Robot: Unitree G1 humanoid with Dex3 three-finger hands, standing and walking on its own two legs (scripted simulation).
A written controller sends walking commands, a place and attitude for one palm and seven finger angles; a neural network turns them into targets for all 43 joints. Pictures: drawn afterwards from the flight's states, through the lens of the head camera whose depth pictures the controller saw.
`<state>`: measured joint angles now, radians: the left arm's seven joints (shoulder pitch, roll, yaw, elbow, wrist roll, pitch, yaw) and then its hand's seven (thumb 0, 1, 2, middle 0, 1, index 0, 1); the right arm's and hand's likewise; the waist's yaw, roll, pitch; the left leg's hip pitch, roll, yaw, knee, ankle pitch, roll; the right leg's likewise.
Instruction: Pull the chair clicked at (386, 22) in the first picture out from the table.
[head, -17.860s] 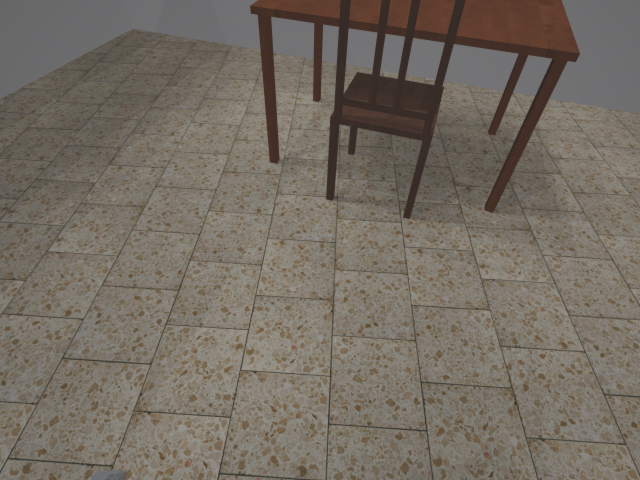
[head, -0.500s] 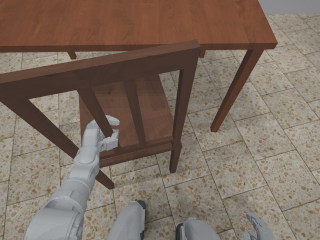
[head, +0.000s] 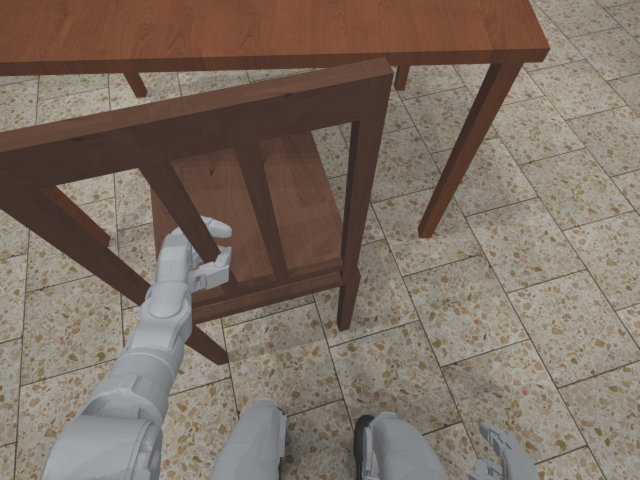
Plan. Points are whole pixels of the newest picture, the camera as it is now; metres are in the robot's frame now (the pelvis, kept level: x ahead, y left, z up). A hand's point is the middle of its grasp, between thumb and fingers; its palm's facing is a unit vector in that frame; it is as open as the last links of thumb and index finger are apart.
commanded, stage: step backward, pulling the chair out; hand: left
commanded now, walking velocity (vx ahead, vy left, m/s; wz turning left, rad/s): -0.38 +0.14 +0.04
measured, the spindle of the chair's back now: (203, 242) +0.40 +0.17 -0.03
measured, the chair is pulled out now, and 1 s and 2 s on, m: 0.18 0.29 0.30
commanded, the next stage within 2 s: none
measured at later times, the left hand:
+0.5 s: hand (204, 319) +0.30 +0.16 -0.05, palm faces +0.07 -0.98 -0.21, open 5.6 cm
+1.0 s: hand (196, 342) +0.27 +0.17 -0.05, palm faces +0.09 -0.97 -0.22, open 5.7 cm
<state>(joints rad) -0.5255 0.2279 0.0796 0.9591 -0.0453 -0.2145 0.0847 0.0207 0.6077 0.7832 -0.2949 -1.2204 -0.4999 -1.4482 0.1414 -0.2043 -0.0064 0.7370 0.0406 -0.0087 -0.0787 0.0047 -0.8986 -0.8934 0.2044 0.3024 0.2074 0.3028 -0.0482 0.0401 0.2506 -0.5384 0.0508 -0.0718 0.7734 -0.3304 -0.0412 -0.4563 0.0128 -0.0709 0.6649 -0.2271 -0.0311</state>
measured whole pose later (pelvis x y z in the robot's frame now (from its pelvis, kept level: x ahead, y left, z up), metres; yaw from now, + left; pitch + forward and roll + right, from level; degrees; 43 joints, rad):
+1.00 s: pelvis -0.10 +0.01 +0.00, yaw +1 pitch +2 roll +1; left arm -0.52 0.20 0.09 1.07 -0.04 -0.23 0.10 0.04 0.60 0.79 -0.30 -1.24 -0.50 -1.45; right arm 0.21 -0.25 -0.02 0.79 0.04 -0.02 -0.10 0.01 -0.90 -0.89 0.20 0.30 0.21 0.30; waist -0.05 0.01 0.16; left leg -0.45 0.06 0.01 0.70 -0.32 -0.04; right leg -0.55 -0.07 -0.03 0.64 -0.14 0.01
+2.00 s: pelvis -0.10 +0.00 +0.00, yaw +3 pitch +1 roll +1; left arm -0.58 0.22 0.09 1.07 -0.06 -0.17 0.10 0.07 0.59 0.79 -0.30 -1.27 -0.50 -1.45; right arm 0.16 -0.25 -0.02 0.77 0.05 0.02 -0.10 0.01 -0.90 -0.89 0.20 0.30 0.21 0.30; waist -0.05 0.02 0.20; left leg -0.41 0.08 -0.01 0.68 -0.29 -0.07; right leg -0.50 -0.06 -0.06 0.64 -0.16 0.00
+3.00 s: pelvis -0.11 +0.00 +0.00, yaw +2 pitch +1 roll +1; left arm -0.54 0.21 0.07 1.06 -0.05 -0.18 0.10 0.07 0.58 0.78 -0.31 -1.28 -0.50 -1.45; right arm 0.19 -0.25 -0.02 0.78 0.05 0.01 -0.10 0.01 -0.90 -0.89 0.20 0.30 0.21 0.30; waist -0.04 0.01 0.17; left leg -0.43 0.07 -0.01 0.75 -0.40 -0.05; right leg -0.52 -0.06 -0.05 0.67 -0.17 0.00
